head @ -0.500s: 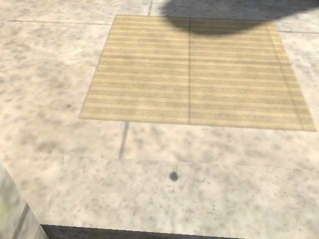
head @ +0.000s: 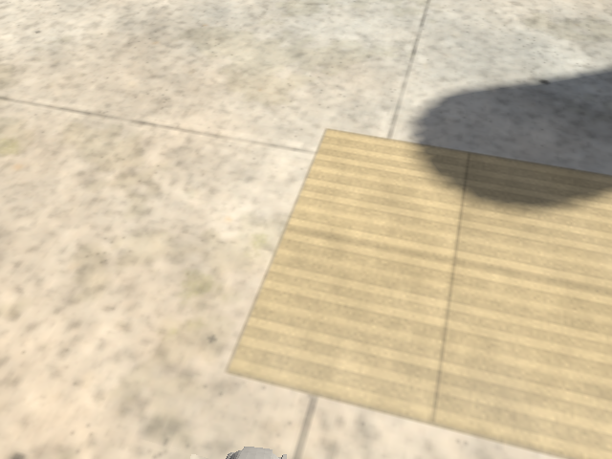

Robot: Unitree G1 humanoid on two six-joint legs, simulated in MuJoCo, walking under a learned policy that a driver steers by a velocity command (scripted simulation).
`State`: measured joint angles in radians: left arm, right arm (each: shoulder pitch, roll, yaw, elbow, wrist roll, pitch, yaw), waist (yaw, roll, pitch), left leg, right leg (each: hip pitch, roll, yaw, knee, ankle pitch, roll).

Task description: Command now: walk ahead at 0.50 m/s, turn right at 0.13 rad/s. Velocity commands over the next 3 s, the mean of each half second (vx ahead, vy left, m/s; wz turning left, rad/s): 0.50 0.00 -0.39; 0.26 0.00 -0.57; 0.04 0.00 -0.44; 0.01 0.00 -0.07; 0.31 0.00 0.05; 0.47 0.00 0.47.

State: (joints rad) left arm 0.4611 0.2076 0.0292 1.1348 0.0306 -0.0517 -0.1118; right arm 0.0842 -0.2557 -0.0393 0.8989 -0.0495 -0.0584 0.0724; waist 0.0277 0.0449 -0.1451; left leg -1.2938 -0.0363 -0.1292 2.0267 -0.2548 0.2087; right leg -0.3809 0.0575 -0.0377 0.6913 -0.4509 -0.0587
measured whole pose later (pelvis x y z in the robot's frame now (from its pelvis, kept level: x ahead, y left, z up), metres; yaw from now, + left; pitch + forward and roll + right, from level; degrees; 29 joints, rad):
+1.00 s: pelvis +0.45 -0.08 +0.24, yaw -30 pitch +3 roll +0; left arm 0.31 0.27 0.10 0.85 0.03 -0.10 -0.01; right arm 0.09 -0.25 -0.06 0.73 -0.05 -0.10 -0.03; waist 0.05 -0.02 -0.03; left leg -0.57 0.08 -0.03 1.16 -0.47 -0.04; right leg -0.32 0.09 0.07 0.36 -0.08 -0.08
